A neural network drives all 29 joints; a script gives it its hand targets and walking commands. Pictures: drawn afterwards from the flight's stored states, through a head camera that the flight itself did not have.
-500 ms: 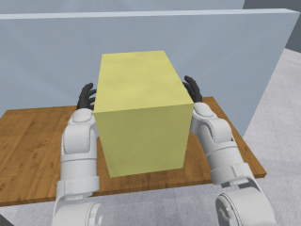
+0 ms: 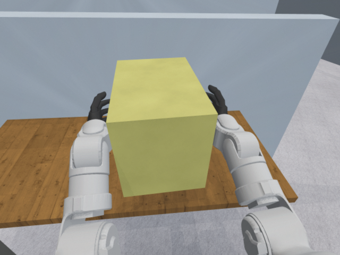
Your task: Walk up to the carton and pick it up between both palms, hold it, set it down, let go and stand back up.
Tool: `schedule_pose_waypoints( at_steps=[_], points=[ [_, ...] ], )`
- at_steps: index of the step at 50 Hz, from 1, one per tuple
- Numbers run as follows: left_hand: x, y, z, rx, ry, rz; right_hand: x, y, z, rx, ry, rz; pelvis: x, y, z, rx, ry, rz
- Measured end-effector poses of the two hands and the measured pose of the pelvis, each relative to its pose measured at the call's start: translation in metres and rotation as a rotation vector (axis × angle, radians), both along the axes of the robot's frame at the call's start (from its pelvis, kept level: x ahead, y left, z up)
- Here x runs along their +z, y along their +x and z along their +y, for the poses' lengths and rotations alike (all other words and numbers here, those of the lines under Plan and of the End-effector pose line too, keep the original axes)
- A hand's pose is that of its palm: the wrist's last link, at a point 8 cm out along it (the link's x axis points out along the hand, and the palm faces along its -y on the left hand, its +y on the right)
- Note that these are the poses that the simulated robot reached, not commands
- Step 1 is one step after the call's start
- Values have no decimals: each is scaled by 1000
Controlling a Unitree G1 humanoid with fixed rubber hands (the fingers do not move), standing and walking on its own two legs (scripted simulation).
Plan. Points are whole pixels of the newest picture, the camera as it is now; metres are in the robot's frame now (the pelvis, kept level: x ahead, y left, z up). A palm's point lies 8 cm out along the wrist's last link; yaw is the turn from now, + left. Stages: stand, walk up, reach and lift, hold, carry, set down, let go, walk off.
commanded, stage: hold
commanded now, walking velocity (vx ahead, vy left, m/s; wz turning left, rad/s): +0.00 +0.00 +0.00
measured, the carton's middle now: (157, 119) +0.40 +0.02 +0.18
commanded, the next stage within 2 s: none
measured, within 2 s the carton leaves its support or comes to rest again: neither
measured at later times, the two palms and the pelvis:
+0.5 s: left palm (98, 123) +0.37 +0.15 +0.20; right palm (218, 118) +0.36 -0.12 +0.20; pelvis +0.01 +0.01 +0.00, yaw +0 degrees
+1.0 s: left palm (96, 124) +0.36 +0.15 +0.20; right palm (217, 117) +0.37 -0.12 +0.20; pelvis +0.01 +0.00 +0.00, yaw +0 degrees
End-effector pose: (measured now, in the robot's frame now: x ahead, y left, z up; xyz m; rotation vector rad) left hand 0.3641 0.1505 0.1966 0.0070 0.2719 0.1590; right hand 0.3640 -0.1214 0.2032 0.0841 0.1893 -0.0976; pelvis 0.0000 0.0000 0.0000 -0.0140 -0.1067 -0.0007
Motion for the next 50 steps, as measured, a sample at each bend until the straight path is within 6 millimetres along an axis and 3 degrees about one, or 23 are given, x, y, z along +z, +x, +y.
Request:
schedule_pose_waypoints(
  at_steps=[50],
  points=[
    [4, 0, 1, 3, 18, -17, 1, 1, 1, 7, 5, -14, 0, 6, 4, -3, -4, 2]
  ],
)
